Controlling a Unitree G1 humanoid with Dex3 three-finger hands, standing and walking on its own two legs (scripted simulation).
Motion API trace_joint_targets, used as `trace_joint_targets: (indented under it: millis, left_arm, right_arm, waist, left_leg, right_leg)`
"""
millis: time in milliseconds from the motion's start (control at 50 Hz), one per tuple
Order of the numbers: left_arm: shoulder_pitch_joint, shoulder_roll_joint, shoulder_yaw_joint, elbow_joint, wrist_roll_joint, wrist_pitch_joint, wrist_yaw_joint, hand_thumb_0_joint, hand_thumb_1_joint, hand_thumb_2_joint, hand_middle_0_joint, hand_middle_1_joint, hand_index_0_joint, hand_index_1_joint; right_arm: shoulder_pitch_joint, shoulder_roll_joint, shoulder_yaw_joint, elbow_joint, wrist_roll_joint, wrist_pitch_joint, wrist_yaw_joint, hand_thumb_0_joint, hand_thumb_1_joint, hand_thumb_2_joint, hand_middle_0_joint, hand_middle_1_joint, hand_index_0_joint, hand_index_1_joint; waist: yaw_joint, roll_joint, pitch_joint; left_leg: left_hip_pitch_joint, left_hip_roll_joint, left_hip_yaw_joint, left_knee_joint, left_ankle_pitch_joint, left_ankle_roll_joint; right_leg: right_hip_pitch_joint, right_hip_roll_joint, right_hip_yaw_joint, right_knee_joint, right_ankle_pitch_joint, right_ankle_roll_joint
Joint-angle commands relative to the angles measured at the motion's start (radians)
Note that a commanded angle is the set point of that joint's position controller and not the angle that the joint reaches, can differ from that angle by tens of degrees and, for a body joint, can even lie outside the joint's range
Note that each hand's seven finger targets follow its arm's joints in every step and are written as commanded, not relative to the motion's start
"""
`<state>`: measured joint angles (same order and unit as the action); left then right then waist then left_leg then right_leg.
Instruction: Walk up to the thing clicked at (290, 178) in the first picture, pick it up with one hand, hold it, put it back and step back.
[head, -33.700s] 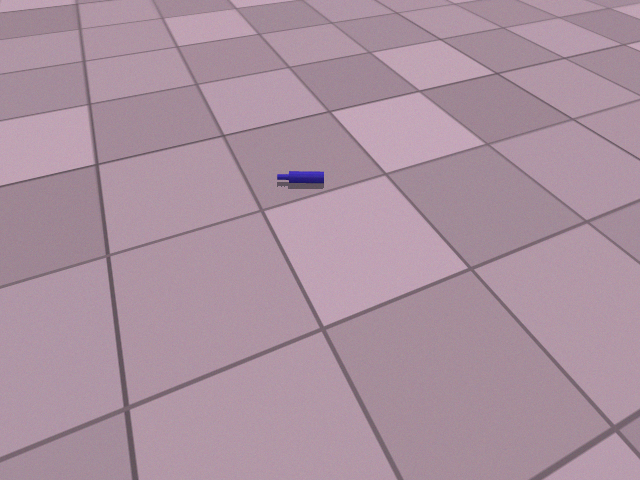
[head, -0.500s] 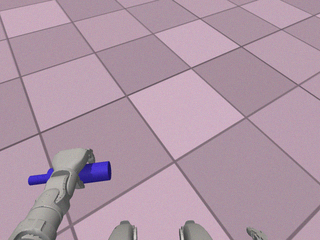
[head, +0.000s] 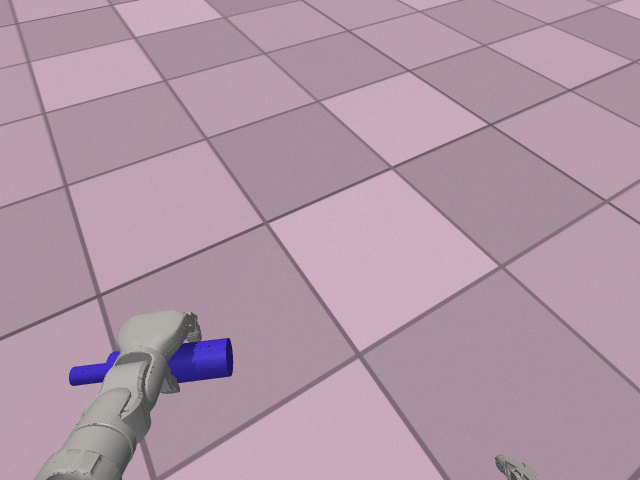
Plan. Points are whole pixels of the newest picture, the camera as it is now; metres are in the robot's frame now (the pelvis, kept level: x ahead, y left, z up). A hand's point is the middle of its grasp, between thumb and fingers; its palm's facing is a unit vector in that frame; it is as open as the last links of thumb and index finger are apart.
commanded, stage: hold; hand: left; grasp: from above
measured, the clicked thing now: (153, 366) +0.31 +0.26 -0.11
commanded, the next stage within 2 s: crouch in 1.68 s
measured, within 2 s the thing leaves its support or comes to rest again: neither
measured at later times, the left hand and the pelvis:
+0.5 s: hand (166, 363) +0.29 +0.21 -0.05, palm faces -0.46 -0.07 -0.88, open 8.7 cm; pelvis +0.00 +0.00 +0.01, yaw +0 degrees
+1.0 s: hand (162, 365) +0.28 +0.21 -0.03, palm faces -0.46 -0.07 -0.89, open 8.7 cm; pelvis -0.01 +0.00 +0.02, yaw +0 degrees
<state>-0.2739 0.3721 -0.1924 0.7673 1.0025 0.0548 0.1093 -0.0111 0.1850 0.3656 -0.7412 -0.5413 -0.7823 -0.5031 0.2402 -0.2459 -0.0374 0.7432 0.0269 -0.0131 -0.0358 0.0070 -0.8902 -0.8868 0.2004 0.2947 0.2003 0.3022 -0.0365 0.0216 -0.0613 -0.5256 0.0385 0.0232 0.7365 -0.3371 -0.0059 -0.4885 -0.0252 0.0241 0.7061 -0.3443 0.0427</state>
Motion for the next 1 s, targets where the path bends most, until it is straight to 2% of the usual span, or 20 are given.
trace_joint_targets:
  millis: [0, 80, 120, 180, 220, 300, 380, 420, 460, 500, 560, 620, 680, 700, 760, 780, 800, 820, 860, 980]
  left_arm:
    - [-0.389, 0.217, 0.087, -0.223, 0.01, 0.01, 0.047, 0.0, 0.72, 0.634, -1.006, -0.649, -1.048, -0.606]
    - [-0.367, 0.223, 0.093, -0.188, 0.001, 0.005, 0.009, 0.0, 0.724, 0.64, -1.01, -0.641, -1.049, -0.601]
    - [-0.355, 0.189, 0.067, -0.207, -0.002, 0.004, -0.011, 0.0, 0.73, 0.66, -1.022, -0.652, -1.058, -0.615]
    - [-0.33, 0.222, 0.089, -0.212, 0.002, -0.003, -0.028, 0.0, 0.738, 0.643, -1.039, -0.636, -1.074, -0.6]
    - [-0.342, 0.213, 0.087, -0.234, -0.001, -0.008, -0.035, 0.0, 0.754, 0.646, -1.042, -0.644, -1.078, -0.606]
    - [-0.346, 0.23, 0.103, -0.274, 0.016, -0.012, -0.027, 0.0, 0.757, 0.631, -1.044, -0.626, -1.08, -0.589]
    - [-0.365, 0.223, 0.099, -0.308, 0.024, -0.005, -0.007, 0.0, 0.764, 0.647, -1.054, -0.634, -1.088, -0.599]
    - [-0.367, 0.244, 0.116, -0.316, 0.026, -0.002, 0.0, 0.0, 0.747, 0.671, -1.051, -0.625, -1.077, -0.598]
    - [-0.382, 0.214, 0.091, -0.33, 0.024, 0.001, 0.002, 0.0, 0.75, 0.676, -1.051, -0.632, -1.079, -0.604]
    - [-0.368, 0.229, 0.103, -0.322, 0.02, 0.007, 0.003, 0.0, 0.776, 0.68, -1.08, -0.62, -1.104, -0.595]
    - [-0.368, 0.215, 0.088, -0.312, 0.018, 0.012, -0.005, 0.0, 0.74, 0.675, -1.057, -0.619, -1.08, -0.596]
    - [-0.368, 0.198, 0.074, -0.294, 0.01, 0.015, -0.02, 0.0, 0.758, 0.645, -1.059, -0.625, -1.09, -0.593]
    - [-0.36, 0.218, 0.088, -0.293, 0.004, 0.015, -0.039, 0.0, 0.772, 0.648, -1.064, -0.631, -1.097, -0.598]
    - [-0.344, 0.202, 0.073, -0.294, 0.005, 0.014, -0.047, 0.0, 0.774, 0.654, -1.071, -0.637, -1.103, -0.605]
    - [-0.356, 0.216, 0.085, -0.317, 0.004, 0.005, -0.06, 0.0, 0.789, 0.652, -1.075, -0.649, -1.11, -0.612]
    - [-0.353, 0.209, 0.077, -0.315, 0.009, 0.005, -0.065, 0.0, 0.789, 0.641, -1.075, -0.635, -1.11, -0.599]
    - [-0.356, 0.222, 0.092, -0.321, 0.006, 0.002, -0.065, 0.0, 0.794, 0.627, -1.071, -0.64, -1.111, -0.599]
    - [-0.359, 0.215, 0.082, -0.326, 0.007, 0.002, -0.068, 0.0, 0.787, 0.628, -1.071, -0.632, -1.108, -0.593]
    - [-0.365, 0.228, 0.095, -0.336, 0.01, -0.002, -0.066, 0.0, 0.783, 0.635, -1.07, -0.63, -1.105, -0.593]
    - [-0.405, 0.228, 0.092, -0.357, 0.012, 0.0, -0.055, 0.0, 0.79, 0.635, -1.066, -0.648, -1.106, -0.606]
  right_arm:
    - [-0.004, -0.154, -0.056, -0.093, 0.004, -0.032, -0.013, 0.0, -0.885, -0.891, 0.2, 0.3, 0.2, 0.3]
    - [-0.014, -0.163, -0.064, -0.114, 0.004, -0.025, -0.004, 0.0, -0.883, -0.891, 0.2, 0.3, 0.2, 0.3]
    - [-0.019, -0.156, -0.061, -0.128, 0.007, -0.02, -0.001, 0.0, -0.886, -0.892, 0.2, 0.3, 0.2, 0.3]
    - [-0.032, -0.16, -0.059, -0.149, 0.008, -0.011, 0.001, 0.0, -0.89, -0.894, 0.2, 0.299, 0.2, 0.299]
    - [-0.033, -0.155, -0.057, -0.158, 0.009, -0.008, 0.002, 0.0, -0.885, -0.892, 0.2, 0.299, 0.2, 0.299]
    - [-0.042, -0.158, -0.056, -0.167, 0.009, 0.001, 0.003, 0.0, -0.884, -0.892, 0.2, 0.299, 0.2, 0.299]
    - [-0.044, -0.157, -0.056, -0.165, 0.009, 0.004, 0.004, 0.0, -0.887, -0.893, 0.2, 0.299, 0.2, 0.299]
    - [-0.048, -0.162, -0.059, -0.159, 0.008, 0.004, 0.003, 0.0, -0.887, -0.894, 0.2, 0.3, 0.2, 0.3]
    - [-0.046, -0.155, -0.056, -0.156, 0.007, 0.003, 0.003, 0.0, -0.886, -0.893, 0.2, 0.299, 0.2, 0.299]
    - [-0.058, -0.157, -0.055, -0.158, 0.009, 0.003, 0.001, 0.0, -0.886, -0.894, 0.2, 0.299, 0.2, 0.299]
    - [-0.067, -0.156, -0.053, -0.159, 0.01, 0.006, 0.002, 0.0, -0.89, -0.895, 0.2, 0.299, 0.199, 0.299]
    - [-0.077, -0.155, -0.051, -0.161, 0.011, 0.006, 0.002, 0.0, -0.892, -0.895, 0.2, 0.299, 0.199, 0.299]
    - [-0.091, -0.156, -0.051, -0.172, 0.013, 0.008, 0.002, 0.0, -0.891, -0.895, 0.2, 0.299, 0.199, 0.299]
    - [-0.096, -0.148, -0.046, -0.176, 0.014, 0.009, 0.002, 0.0, -0.896, -0.897, 0.2, 0.3, 0.199, 0.3]
    - [-0.102, -0.149, -0.044, -0.187, 0.016, 0.01, -0.001, 0.0, -0.895, -0.896, 0.2, 0.299, 0.199, 0.299]
    - [-0.105, -0.147, -0.042, -0.188, 0.017, 0.01, 0.0, 0.0, -0.893, -0.896, 0.2, 0.299, 0.199, 0.299]
    - [-0.107, -0.15, -0.043, -0.188, 0.016, 0.01, -0.001, 0.0, -0.893, -0.896, 0.2, 0.299, 0.199, 0.299]
    - [-0.106, -0.148, -0.042, -0.189, 0.017, 0.011, -0.001, 0.0, -0.894, -0.896, 0.2, 0.299, 0.199, 0.299]
    - [-0.111, -0.151, -0.042, -0.192, 0.018, 0.01, -0.001, 0.0, -0.895, -0.897, 0.2, 0.3, 0.199, 0.3]
    - [-0.112, -0.147, -0.039, -0.186, 0.017, 0.008, -0.004, 0.0, -0.893, -0.896, 0.2, 0.299, 0.199, 0.299]
  waist:
    - [-0.009, 0.054, -0.301]
    - [-0.001, 0.041, -0.294]
    - [0.003, 0.037, -0.295]
    - [0.021, 0.012, -0.264]
    - [0.016, 0.022, -0.263]
    - [0.019, 0.035, -0.258]
    - [0.012, 0.035, -0.279]
    - [0.016, 0.039, -0.296]
    - [0.008, 0.037, -0.287]
    - [0.015, 0.035, -0.282]
    - [0.014, 0.028, -0.269]
    - [0.009, 0.007, -0.238]
    - [0.027, 0.015, -0.248]
    - [0.028, 0.01, -0.23]
    - [0.032, 0.022, -0.216]
    - [0.024, 0.023, -0.217]
    - [0.034, 0.022, -0.222]
    - [0.026, 0.031, -0.223]
    - [0.035, 0.047, -0.223]
    - [0.029, 0.034, -0.236]
  left_leg:
    - [0.283, -0.041, -0.005, -0.112, 0.318, -0.005]
    - [0.288, -0.042, -0.001, -0.127, 0.325, -0.004]
    - [0.3, -0.043, 0.003, -0.13, 0.354, -0.001]
    - [0.276, -0.049, 0.004, -0.148, 0.329, 0.004]
    - [0.282, -0.049, 0.007, -0.159, 0.319, 0.005]
    - [0.298, -0.049, 0.007, -0.174, 0.304, 0.003]
    - [0.333, -0.048, 0.01, -0.178, 0.323, 0.004]
    - [0.349, -0.046, 0.009, -0.181, 0.326, 0.003]
    - [0.342, -0.047, 0.009, -0.183, 0.316, 0.005]
    - [0.344, -0.048, 0.013, -0.19, 0.302, 0.008]
    - [0.348, -0.05, 0.014, -0.2, 0.295, 0.01]
    - [0.343, -0.047, 0.011, -0.219, 0.243, 0.011]
    - [0.348, -0.046, 0.01, -0.229, 0.245, 0.011]
    - [0.335, -0.048, 0.01, -0.233, 0.243, 0.012]
    - [0.337, -0.047, 0.009, -0.248, 0.212, 0.011]
    - [0.339, -0.046, 0.012, -0.251, 0.212, 0.012]
    - [0.347, -0.046, 0.01, -0.252, 0.218, 0.011]
    - [0.352, -0.045, 0.01, -0.252, 0.227, 0.01]
    - [0.361, -0.039, 0.004, -0.26, 0.232, 0.005]
    - [0.376, -0.043, 0.011, -0.259, 0.247, 0.008]
  right_leg:
    - [0.074, 0.059, -0.027, -0.111, 0.287, -0.044]
    - [0.115, 0.061, -0.029, -0.129, 0.286, -0.043]
    - [0.125, 0.059, -0.027, -0.131, 0.315, -0.042]
    - [0.15, 0.057, -0.026, -0.153, 0.298, -0.04]
    - [0.151, 0.058, -0.022, -0.159, 0.291, -0.042]
    - [0.153, 0.058, -0.02, -0.17, 0.274, -0.044]
    - [0.159, 0.055, -0.018, -0.176, 0.295, -0.042]
    - [0.167, 0.055, -0.021, -0.178, 0.295, -0.042]
    - [0.166, 0.054, -0.017, -0.186, 0.292, -0.04]
    - [0.171, 0.051, -0.018, -0.196, 0.282, -0.039]
    - [0.175, 0.049, -0.017, -0.205, 0.279, -0.037]
    - [0.166, 0.05, -0.022, -0.223, 0.225, -0.038]
    - [0.189, 0.05, -0.025, -0.229, 0.22, -0.04]
    - [0.19, 0.049, -0.023, -0.232, 0.219, -0.039]
    - [0.185, 0.051, -0.023, -0.244, 0.187, -0.042]
    - [0.189, 0.052, -0.021, -0.243, 0.189, -0.044]
    - [0.194, 0.051, -0.023, -0.244, 0.191, -0.043]
    - [0.191, 0.052, -0.022, -0.241, 0.2, -0.044]
    - [0.194, 0.055, -0.028, -0.239, 0.198, -0.048]
    - [0.204, 0.052, -0.022, -0.252, 0.214, -0.044]
